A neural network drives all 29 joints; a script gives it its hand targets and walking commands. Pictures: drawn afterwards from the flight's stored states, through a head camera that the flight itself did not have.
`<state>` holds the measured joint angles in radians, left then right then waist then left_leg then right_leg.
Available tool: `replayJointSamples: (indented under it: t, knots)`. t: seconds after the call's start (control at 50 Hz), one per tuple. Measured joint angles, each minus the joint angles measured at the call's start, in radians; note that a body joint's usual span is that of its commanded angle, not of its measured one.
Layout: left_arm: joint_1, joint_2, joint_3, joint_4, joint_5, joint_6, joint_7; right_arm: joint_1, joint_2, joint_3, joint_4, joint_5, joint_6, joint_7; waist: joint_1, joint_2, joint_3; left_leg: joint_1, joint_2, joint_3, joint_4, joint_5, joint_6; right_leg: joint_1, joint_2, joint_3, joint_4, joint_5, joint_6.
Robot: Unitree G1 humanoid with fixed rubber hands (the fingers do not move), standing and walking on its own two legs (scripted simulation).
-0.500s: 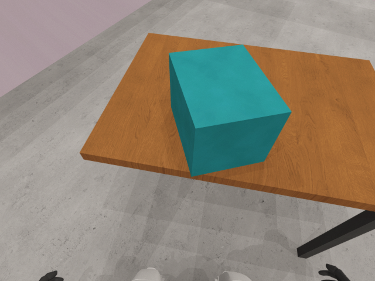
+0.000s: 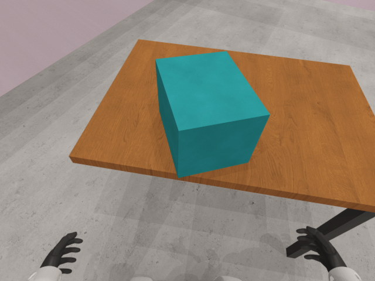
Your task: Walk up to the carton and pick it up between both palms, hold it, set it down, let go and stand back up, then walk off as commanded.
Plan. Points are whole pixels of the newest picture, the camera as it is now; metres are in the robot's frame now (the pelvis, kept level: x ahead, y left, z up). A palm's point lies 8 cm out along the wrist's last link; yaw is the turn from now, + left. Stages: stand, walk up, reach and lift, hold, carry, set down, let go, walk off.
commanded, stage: reach and lift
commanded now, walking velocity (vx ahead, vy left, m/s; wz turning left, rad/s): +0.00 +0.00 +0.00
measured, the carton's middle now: (203, 112) +0.52 -0.03 +0.03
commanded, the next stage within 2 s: none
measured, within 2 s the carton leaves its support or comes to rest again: neither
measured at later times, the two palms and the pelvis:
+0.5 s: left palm (57, 260) +0.16 +0.25 -0.01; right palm (346, 276) +0.13 -0.28 -0.01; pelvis -0.04 +0.00 +0.01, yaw -1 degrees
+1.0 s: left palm (97, 241) +0.18 +0.17 +0.03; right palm (351, 244) +0.18 -0.30 +0.02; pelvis -0.01 -0.04 +0.01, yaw -1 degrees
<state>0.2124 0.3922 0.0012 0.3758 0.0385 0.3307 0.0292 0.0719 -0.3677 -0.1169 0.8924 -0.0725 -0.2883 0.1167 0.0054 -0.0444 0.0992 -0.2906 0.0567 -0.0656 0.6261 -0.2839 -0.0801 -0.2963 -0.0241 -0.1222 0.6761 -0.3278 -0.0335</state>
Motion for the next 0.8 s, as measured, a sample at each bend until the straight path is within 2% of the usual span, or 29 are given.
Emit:
replayJointSamples:
  t: [0.16,0.28,0.4,0.46,0.54,0.64,0.72,0.8]
  knots:
    - [0.035,-0.023,0.000,-0.072,-0.011,-0.065,0.028,0.053,0.007,0.014,-0.152,0.031,0.047,0.001,0.000,-0.003,-0.001,0.029,-0.002,0.001,-0.081,0.068,0.002,0.009,0.000,0.000,-0.040,0.044,0.000]
    - [0.035,-0.032,0.000,-0.099,-0.032,-0.047,0.046,0.121,0.016,0.037,-0.265,0.075,0.131,0.009,0.000,-0.011,-0.002,0.032,-0.015,0.001,-0.087,0.078,0.029,0.009,-0.008,0.002,-0.041,0.057,-0.019]
    - [0.031,-0.059,0.000,-0.243,-0.062,-0.025,0.082,0.141,0.016,0.014,-0.435,0.110,0.190,0.027,0.000,-0.016,-0.012,0.047,-0.039,-0.001,-0.087,0.078,0.030,0.010,-0.015,0.019,-0.043,0.071,-0.020]
    - [0.026,-0.071,0.001,-0.249,-0.062,-0.016,0.100,0.141,0.016,0.005,-0.443,0.116,0.225,0.066,0.000,-0.016,-0.035,0.047,-0.030,-0.001,-0.087,0.072,0.030,0.017,-0.003,0.020,-0.059,0.071,-0.020]
    - [0.028,-0.086,0.000,-0.250,-0.028,-0.033,0.111,0.141,-0.005,0.005,-0.400,0.136,0.241,0.108,0.000,-0.008,-0.064,0.046,0.008,-0.001,-0.088,0.052,0.030,0.057,0.060,0.021,-0.065,0.074,-0.020]
    - [0.028,-0.110,0.000,-0.249,-0.029,-0.053,0.117,0.140,-0.042,-0.007,-0.439,0.187,0.241,0.114,-0.001,-0.012,-0.067,0.060,0.011,-0.001,-0.119,0.082,0.030,0.079,0.068,0.022,-0.093,0.034,-0.028]
    - [0.037,-0.145,0.000,-0.264,-0.037,-0.059,0.130,0.141,-0.046,0.046,-0.458,0.242,0.241,0.115,0.000,-0.014,-0.067,0.081,0.009,-0.001,-0.163,0.103,0.034,0.080,0.066,0.022,-0.094,0.034,-0.030]
    - [0.048,-0.171,0.000,-0.310,-0.058,-0.071,0.145,0.148,-0.045,0.095,-0.563,0.266,0.242,0.115,0.000,-0.014,-0.067,0.090,0.007,-0.001,-0.181,0.101,0.056,0.080,0.066,0.022,-0.094,0.028,-0.038]
